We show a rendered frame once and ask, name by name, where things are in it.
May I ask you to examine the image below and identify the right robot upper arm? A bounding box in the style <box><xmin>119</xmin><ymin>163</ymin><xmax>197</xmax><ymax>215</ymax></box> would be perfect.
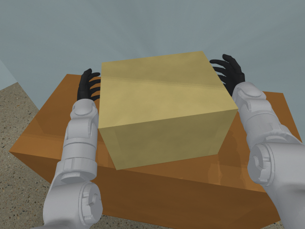
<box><xmin>247</xmin><ymin>142</ymin><xmax>305</xmax><ymax>229</ymax></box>

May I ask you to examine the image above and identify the carton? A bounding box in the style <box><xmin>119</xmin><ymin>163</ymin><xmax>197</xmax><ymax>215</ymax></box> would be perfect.
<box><xmin>98</xmin><ymin>51</ymin><xmax>238</xmax><ymax>170</ymax></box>

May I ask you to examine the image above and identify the left robot upper arm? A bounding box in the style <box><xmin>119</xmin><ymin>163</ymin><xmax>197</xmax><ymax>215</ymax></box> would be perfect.
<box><xmin>31</xmin><ymin>181</ymin><xmax>103</xmax><ymax>229</ymax></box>

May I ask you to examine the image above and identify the pedestal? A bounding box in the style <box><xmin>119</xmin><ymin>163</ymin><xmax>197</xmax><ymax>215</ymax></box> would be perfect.
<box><xmin>9</xmin><ymin>74</ymin><xmax>302</xmax><ymax>229</ymax></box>

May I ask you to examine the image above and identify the right robot hand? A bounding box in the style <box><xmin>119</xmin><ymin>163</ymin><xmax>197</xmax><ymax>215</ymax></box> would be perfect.
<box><xmin>209</xmin><ymin>54</ymin><xmax>245</xmax><ymax>97</ymax></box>

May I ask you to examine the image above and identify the left robot forearm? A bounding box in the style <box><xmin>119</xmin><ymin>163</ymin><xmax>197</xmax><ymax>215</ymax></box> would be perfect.
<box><xmin>43</xmin><ymin>99</ymin><xmax>99</xmax><ymax>220</ymax></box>

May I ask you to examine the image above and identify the left robot hand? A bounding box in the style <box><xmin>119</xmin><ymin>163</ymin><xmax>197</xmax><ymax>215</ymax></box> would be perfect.
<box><xmin>77</xmin><ymin>68</ymin><xmax>101</xmax><ymax>101</ymax></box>

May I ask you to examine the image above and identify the right robot forearm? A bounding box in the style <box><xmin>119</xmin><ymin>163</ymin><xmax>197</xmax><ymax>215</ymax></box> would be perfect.
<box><xmin>232</xmin><ymin>82</ymin><xmax>303</xmax><ymax>151</ymax></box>

